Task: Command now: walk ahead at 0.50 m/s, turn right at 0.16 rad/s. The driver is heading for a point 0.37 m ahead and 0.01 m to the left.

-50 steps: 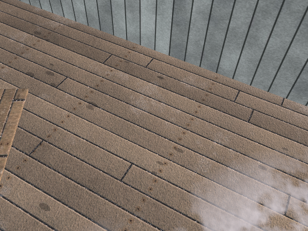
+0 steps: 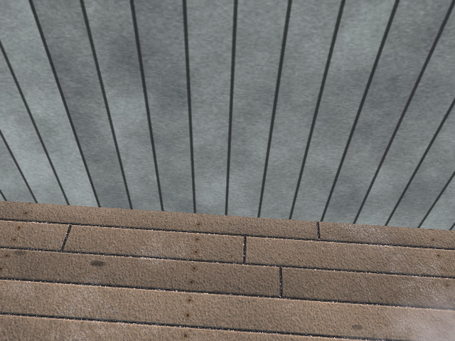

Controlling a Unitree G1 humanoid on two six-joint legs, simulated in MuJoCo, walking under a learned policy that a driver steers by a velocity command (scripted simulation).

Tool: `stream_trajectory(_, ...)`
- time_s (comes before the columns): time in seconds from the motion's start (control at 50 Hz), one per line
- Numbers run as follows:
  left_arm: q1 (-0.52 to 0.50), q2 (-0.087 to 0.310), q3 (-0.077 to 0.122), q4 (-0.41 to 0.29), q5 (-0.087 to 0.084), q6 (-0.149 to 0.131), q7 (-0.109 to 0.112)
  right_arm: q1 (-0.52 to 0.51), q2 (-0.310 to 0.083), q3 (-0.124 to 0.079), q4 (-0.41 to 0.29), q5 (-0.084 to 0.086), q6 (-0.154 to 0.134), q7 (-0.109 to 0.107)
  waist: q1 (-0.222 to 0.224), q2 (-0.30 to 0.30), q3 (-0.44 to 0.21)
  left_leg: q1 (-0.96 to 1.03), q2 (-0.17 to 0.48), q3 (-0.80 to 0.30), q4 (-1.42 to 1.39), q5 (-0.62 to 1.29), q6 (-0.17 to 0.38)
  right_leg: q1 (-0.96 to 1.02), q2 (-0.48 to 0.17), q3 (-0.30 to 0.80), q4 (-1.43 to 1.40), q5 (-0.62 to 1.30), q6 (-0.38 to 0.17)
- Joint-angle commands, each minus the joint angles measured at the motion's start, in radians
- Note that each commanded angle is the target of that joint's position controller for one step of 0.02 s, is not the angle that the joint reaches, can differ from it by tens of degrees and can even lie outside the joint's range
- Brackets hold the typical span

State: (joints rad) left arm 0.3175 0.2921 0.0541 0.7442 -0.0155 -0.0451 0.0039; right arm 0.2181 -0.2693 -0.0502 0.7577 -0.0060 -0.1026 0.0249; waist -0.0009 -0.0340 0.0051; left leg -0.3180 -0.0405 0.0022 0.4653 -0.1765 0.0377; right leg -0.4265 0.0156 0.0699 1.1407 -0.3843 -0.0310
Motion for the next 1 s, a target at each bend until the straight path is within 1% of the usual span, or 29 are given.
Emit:
stream_trajectory(0.02,-0.033,0.072,0.024,-0.092,0.006,-0.022,-0.003,0.037,-0.111,-0.022,-0.03,-0.004,-0.005,-0.003,-0.008,0.143,-0.01,0.187,0.259,-0.338,-0.275,-0.021,0.177,-0.232,-0.109,0.017,-0.054,0.078,0.008)
stream_trajectory(0.12,-0.162,0.031,0.006,-0.124,0.015,-0.025,-0.006,0.077,-0.161,-0.036,0.005,0.014,-0.003,-0.014,-0.04,0.096,0.006,0.195,0.242,-0.203,-0.326,0.154,0.18,-0.24,-0.118,-0.018,-0.331,0.285,0.035)
stream_trajectory(0.18,-0.248,0.018,-0.003,-0.141,0.006,-0.036,-0.019,0.117,-0.178,-0.037,0.033,0.024,0.007,-0.017,-0.07,0.114,0.027,0.186,0.22,-0.123,-0.315,0.204,0.16,-0.171,-0.091,-0.047,-0.502,0.416,0.042)
stream_trajectory(0.24,-0.325,0.04,0.002,-0.167,-0.006,-0.041,-0.027,0.174,-0.182,-0.035,0.065,0.029,0.021,-0.02,-0.092,0.114,0.049,0.237,0.243,-0.127,-0.29,0.184,0.145,-0.151,-0.072,-0.054,-0.575,0.406,0.035)
stream_trajectory(0.28,-0.341,0.054,0.006,-0.18,0.01,-0.054,-0.026,0.11,-0.206,-0.047,0.051,0.014,0.025,-0.032,-0.058,0.137,0.068,0.289,0.264,-0.131,-0.242,0.35,0.111,-0.126,-0.075,-0.029,-0.633,0.374,0.013)
stream_trajectory(0.32,-0.288,0.084,0.013,-0.174,0.031,-0.07,-0.018,0.089,-0.235,-0.057,0.053,0.024,0.03,-0.052,0.0,0.103,-0.002,0.345,0.254,-0.112,-0.108,0.631,0.068,0.015,-0.036,-0.056,-0.721,0.375,-0.026)
stream_trajectory(0.34,-0.168,0.127,0.031,-0.135,0.034,-0.072,-0.009,0.097,-0.213,-0.048,0.049,0.015,0.034,-0.055,0.049,0.082,-0.1,0.327,0.207,-0.087,0.021,0.706,0.042,0.203,-0.022,-0.072,-0.75,0.462,-0.054)
stream_trajectory(0.36,-0.034,0.178,0.041,-0.11,0.046,-0.069,0.002,0.082,-0.169,-0.027,0.025,-0.007,0.033,-0.056,0.106,0.045,-0.232,0.178,0.161,-0.068,0.218,0.518,0.009,0.484,-0.133,0.03,-0.668,0.705,-0.099)
stream_trajectory(0.38,0.012,0.256,0.05,-0.103,0.069,-0.053,0.009,0.193,-0.053,0.014,0.008,-0.027,0.021,-0.048,0.053,-0.21,-0.346,-0.209,0.013,-0.006,0.555,-0.129,-0.065,0.861,-0.391,0.357,-0.601,1.11,-0.258)
stream_trajectory(0.4,0.073,0.214,0.051,-0.083,0.065,-0.03,0.006,0.243,-0.108,0.01,0.055,-0.014,0.011,-0.033,0.082,-0.22,-0.466,-0.276,-0.012,-0.11,0.712,-0.504,-0.083,0.887,-0.45,0.518,-0.68,1.086,-0.328)
stream_trajectory(0.42,0.017,0.177,0.037,-0.092,0.061,-0.012,0.006,0.169,-0.193,-0.008,0.058,0.018,0.012,-0.019,0.095,-0.113,-0.358,-0.326,0.046,-0.135,0.772,-0.472,-0.079,0.793,-0.399,0.4,-0.704,0.959,-0.284)
stream_trajectory(0.44,-0.061,0.158,0.026,-0.093,0.048,-0.006,0.01,0.063,-0.187,-0.005,0.035,0.019,0.018,-0.016,0.073,-0.078,-0.246,-0.363,0.088,-0.086,0.744,-0.415,-0.086,0.673,-0.345,0.285,-0.723,0.942,-0.245)
stream_trajectory(0.46,-0.135,0.104,0.003,-0.093,0.042,-0.002,0.014,0.028,-0.165,0.002,0.029,-0.005,0.032,-0.022,0.038,-0.03,-0.185,-0.307,0.118,-0.08,0.677,-0.352,-0.103,0.528,-0.299,0.216,-0.759,0.961,-0.215)
stream_trajectory(0.48,-0.2,0.073,-0.011,-0.085,0.046,-0.011,0.014,0.028,-0.145,0.008,0.036,-0.018,0.044,-0.029,-0.005,-0.021,-0.154,-0.184,0.145,-0.09,0.594,-0.3,-0.121,0.38,-0.268,0.155,-0.791,0.987,-0.187)
stream_trajectory(0.5,-0.251,0.061,-0.019,-0.074,0.05,-0.015,0.009,0.073,-0.098,0.019,0.043,-0.011,0.052,-0.038,-0.048,-0.033,-0.152,-0.072,0.144,-0.085,0.523,-0.266,-0.13,0.276,-0.252,0.104,-0.807,1.023,-0.178)
stream_trajectory(0.54,-0.283,0.083,-0.014,-0.039,0.046,-0.026,-0.003,0.082,-0.063,0.038,0.039,-0.02,0.073,-0.057,-0.067,-0.067,-0.138,0.038,0.131,-0.055,0.398,-0.225,-0.143,0.171,-0.223,0.036,-0.822,1.017,-0.178)
stream_trajectory(0.56,-0.289,0.104,-0.008,-0.022,0.051,-0.031,-0.012,0.078,-0.073,0.042,0.034,-0.032,0.086,-0.06,-0.07,-0.066,-0.148,0.089,0.127,-0.057,0.332,-0.172,-0.141,0.146,-0.207,0.018,-0.826,0.93,-0.175)
stream_trajectory(0.6,-0.284,0.123,-0.001,-0.007,0.052,-0.024,-0.031,0.036,-0.102,0.037,0.034,-0.028,0.102,-0.058,-0.047,-0.085,-0.135,0.14,0.118,-0.052,0.265,-0.069,-0.129,0.106,-0.193,0.019,-0.859,0.631,-0.169)
stream_trajectory(0.66,-0.277,0.097,-0.015,0.027,0.046,0.0,-0.036,0.021,-0.134,0.019,0.046,-0.009,0.098,-0.042,-0.045,-0.082,-0.061,0.187,0.121,-0.052,0.152,0.009,-0.108,0.047,-0.165,0.056,-0.89,0.173,-0.124)
stream_trajectory(0.7,-0.227,0.057,-0.038,0.064,0.034,-0.007,-0.042,0.0,-0.174,0.004,0.043,-0.018,0.096,-0.036,-0.042,-0.033,0.012,0.204,0.132,-0.074,0.001,0.06,-0.07,0.012,-0.103,0.056,-0.847,-0.015,-0.051)
stream_trajectory(0.72,-0.179,0.057,-0.042,0.084,0.04,-0.002,-0.04,-0.013,-0.199,0.004,0.033,-0.018,0.086,-0.035,-0.014,0.027,0.029,0.209,0.178,-0.116,-0.04,0.127,-0.044,0.0,-0.056,0.041,-0.779,-0.048,-0.02)
stream_trajectory(0.74,-0.095,0.01,-0.056,0.079,0.046,0.01,-0.031,-0.075,-0.258,-0.01,0.057,-0.01,0.082,-0.032,0.073,0.238,0.015,0.057,0.194,-0.144,-0.085,-0.091,0.006,0.132,-0.017,-0.033,-0.774,0.032,0.007)
stream_trajectory(0.76,-0.127,0.096,-0.04,0.108,0.042,0.018,-0.014,-0.109,-0.178,0.003,0.043,-0.01,0.075,-0.021,0.032,0.197,0.043,-0.021,0.154,-0.132,-0.134,-0.206,0.0,0.205,-0.013,-0.042,-0.74,0.068,0.03)
stream_trajectory(0.78,-0.163,0.114,-0.032,0.1,0.042,0.023,-0.01,-0.11,-0.144,0.016,0.052,-0.008,0.07,-0.021,0.032,0.145,0.027,-0.022,0.145,-0.12,-0.132,-0.214,-0.026,0.232,-0.015,-0.041,-0.728,0.118,0.033)
stream_trajectory(0.84,-0.112,0.089,-0.039,0.151,0.022,0.019,-0.02,-0.057,-0.127,0.022,0.101,-0.007,0.068,-0.011,0.014,0.125,0.005,0.105,0.103,-0.074,-0.091,-0.021,-0.06,0.209,-0.045,-0.03,-0.758,0.163,0.027)
stream_trajectory(0.86,-0.127,0.098,-0.039,0.155,0.033,0.016,-0.027,-0.077,-0.14,0.017,0.099,-0.004,0.073,-0.011,0.012,0.13,0.013,0.118,0.097,-0.069,-0.084,0.031,-0.056,0.194,-0.047,-0.032,-0.76,0.196,0.032)
stream_trajectory(0.88,-0.135,0.112,-0.036,0.167,0.041,0.011,-0.023,-0.083,-0.139,0.02,0.105,-0.006,0.077,-0.016,0.007,0.129,-0.014,0.135,0.097,-0.065,-0.079,0.075,-0.052,0.211,-0.051,-0.03,-0.756,0.215,0.033)
stream_trajectory(0.96,-0.127,0.102,-0.042,0.209,0.033,-0.007,-0.005,-0.072,-0.164,0.016,0.124,0.002,0.073,-0.028,0.002,0.034,-0.038,0.167,0.103,-0.07,-0.076,0.135,-0.051,0.246,-0.048,-0.043,-0.756,0.281,0.042)
stream_trajectory(1.0,-0.132,0.096,-0.046,0.224,0.028,-0.008,0.006,-0.09,-0.152,0.021,0.128,0.004,0.068,-0.033,0.002,0.033,-0.043,0.165,0.101,-0.071,-0.084,0.137,-0.046,0.261,-0.053,-0.033,-0.765,0.29,0.038)
